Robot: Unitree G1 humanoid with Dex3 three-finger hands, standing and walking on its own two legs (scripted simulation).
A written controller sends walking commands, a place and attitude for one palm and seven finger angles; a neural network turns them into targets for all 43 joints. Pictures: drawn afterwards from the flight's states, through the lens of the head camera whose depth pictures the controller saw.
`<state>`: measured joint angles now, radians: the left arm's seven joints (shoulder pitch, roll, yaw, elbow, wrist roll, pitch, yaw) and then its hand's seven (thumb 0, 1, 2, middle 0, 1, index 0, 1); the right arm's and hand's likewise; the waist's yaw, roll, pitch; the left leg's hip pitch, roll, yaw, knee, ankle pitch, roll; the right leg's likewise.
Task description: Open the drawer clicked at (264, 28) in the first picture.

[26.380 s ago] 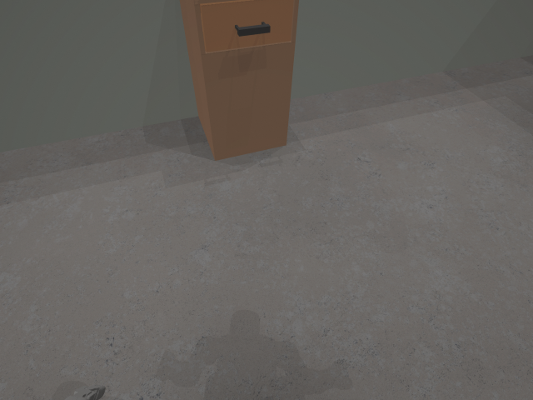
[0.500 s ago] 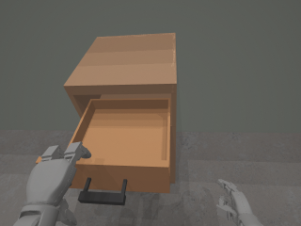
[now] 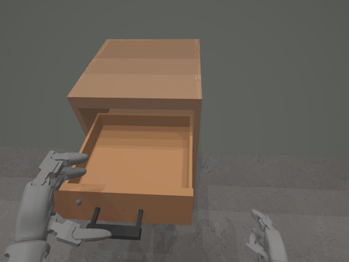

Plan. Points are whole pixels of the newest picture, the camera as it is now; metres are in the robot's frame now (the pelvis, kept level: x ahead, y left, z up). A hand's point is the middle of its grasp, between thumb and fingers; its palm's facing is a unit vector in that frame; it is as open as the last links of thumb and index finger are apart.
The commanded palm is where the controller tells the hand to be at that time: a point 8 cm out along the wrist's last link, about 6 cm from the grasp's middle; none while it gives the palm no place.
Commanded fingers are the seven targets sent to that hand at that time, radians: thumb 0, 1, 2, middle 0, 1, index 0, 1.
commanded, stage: draw the hand back to the body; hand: left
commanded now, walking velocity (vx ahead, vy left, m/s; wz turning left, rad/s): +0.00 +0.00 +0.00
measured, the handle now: (116, 222) +0.23 +0.18 -0.07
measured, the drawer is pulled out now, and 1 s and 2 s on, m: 0.30 0.30 0.30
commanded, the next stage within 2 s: step back with the hand held close in 0.78 s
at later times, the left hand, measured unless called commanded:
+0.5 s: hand (52, 190) +0.19 +0.23 +0.16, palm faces +0.38 -0.82 -0.44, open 9.3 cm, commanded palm +0.14 +0.28 +0.18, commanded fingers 0.00 0.80 0.86 -0.21 -0.37 -0.21 -0.37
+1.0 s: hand (43, 187) +0.19 +0.24 +0.17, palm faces +0.38 -0.79 -0.48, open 7.5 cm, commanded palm +0.13 +0.27 +0.18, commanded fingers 0.00 0.90 0.90 -0.20 -0.30 -0.20 -0.30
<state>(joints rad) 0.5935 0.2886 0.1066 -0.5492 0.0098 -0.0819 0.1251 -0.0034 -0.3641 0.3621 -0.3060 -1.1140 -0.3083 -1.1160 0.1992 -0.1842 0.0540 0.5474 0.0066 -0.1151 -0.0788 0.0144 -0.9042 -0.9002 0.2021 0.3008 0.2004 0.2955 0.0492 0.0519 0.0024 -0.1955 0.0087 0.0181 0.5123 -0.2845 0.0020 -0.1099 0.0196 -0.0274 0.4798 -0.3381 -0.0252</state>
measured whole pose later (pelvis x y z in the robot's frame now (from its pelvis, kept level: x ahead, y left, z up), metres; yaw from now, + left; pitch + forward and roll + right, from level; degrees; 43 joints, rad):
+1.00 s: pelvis +0.00 -0.01 +0.01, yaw +0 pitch +0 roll -1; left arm 0.56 0.36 0.35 -0.50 -0.06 -0.13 0.11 0.02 0.88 0.90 -0.21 -0.30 -0.21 -0.31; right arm 0.15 -0.22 0.01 0.59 0.01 -0.04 -0.07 0.01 -0.90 -0.90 0.20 0.30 0.20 0.30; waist 0.04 0.08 0.01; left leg -0.21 0.03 0.00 0.45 -0.24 -0.01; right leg -0.10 0.04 -0.04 0.36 -0.27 -0.04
